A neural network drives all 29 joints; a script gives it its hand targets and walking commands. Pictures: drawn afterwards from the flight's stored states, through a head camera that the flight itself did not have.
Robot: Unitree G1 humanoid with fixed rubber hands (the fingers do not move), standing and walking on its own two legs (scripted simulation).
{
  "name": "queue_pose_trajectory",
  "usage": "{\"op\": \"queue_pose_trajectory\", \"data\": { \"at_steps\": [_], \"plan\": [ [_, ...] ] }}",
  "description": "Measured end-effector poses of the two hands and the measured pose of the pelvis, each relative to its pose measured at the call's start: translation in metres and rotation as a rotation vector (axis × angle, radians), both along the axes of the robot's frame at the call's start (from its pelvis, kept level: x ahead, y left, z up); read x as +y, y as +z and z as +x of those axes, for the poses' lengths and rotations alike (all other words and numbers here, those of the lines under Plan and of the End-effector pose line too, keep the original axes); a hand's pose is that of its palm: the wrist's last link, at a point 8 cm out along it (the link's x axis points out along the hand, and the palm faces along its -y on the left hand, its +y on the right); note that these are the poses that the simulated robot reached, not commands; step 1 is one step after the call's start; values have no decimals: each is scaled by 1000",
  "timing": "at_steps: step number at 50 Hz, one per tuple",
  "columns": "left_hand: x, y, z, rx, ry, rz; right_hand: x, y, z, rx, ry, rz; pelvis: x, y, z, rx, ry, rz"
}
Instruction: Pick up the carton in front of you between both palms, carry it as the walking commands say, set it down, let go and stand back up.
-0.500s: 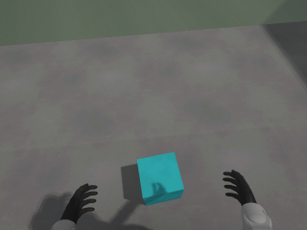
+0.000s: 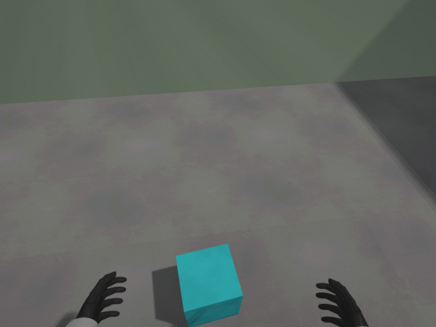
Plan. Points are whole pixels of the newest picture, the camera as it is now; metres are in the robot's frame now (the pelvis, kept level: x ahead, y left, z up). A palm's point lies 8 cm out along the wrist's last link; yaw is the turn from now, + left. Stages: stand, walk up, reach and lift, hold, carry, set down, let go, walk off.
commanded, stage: let go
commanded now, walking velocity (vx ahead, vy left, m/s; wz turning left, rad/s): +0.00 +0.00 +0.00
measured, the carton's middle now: (208, 286) +0.41 +0.04 -0.65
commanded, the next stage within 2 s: stand in 0.08 s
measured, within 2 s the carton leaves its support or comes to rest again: neither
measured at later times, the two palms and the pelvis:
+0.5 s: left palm out of the picture +0.13 +0.30 -0.10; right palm out of the picture +0.12 -0.27 -0.07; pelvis +0.00 +0.03 +0.00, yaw -1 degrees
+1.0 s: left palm out of the picture +0.13 +0.32 -0.10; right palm out of the picture +0.11 -0.27 -0.08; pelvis +0.00 +0.03 +0.00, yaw -2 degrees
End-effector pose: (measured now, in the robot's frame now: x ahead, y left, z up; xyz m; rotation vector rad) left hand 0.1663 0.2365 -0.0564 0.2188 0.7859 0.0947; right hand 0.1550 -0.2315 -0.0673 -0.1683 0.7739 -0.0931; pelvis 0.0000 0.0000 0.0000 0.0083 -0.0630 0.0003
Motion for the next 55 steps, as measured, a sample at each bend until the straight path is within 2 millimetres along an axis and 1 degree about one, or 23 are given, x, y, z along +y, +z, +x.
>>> {"op": "queue_pose_trajectory", "data": {
  "at_steps": [7, 9, 14, 18, 22, 30, 37, 45, 55],
  "plan": [
    [13, -2, -10, 4, 22, 10, 8, 2, -3, -3, 6, -27, 9, -1, -7, -14, -2, -4],
    [23, -9, -13, 3, 27, 37, 2, -2, -9, 26, 14, -82, 12, -2, -10, 5, -4, -7],
    [51, -26, -29, 50, 35, 86, -25, -4, -30, 96, -19, -192, 17, -4, -12, 34, -12, -14],
    [62, -37, -38, 101, 30, 97, -37, -3, -40, 132, -49, -228, 21, -4, -9, 46, -18, -17],
    [66, -42, -38, 127, 20, 100, -38, -3, -38, 138, -61, -233, 24, -3, -5, 51, -22, -19],
    [70, -42, -27, 135, 13, 109, -32, -7, -27, 141, -62, -217, 28, -2, 5, 51, -27, -16],
    [75, -41, -25, 150, 15, 126, -34, -11, -30, 169, -71, -215, 29, -1, 7, 47, -29, -14],
    [78, -41, -33, 176, 17, 135, -40, -13, -41, 202, -83, -220, 28, 1, 3, 37, -29, -13],
    [81, -44, -51, 219, 26, 139, -45, -14, -57, 239, -87, -223, 27, 4, -5, 26, -28, -13]
  ]
}}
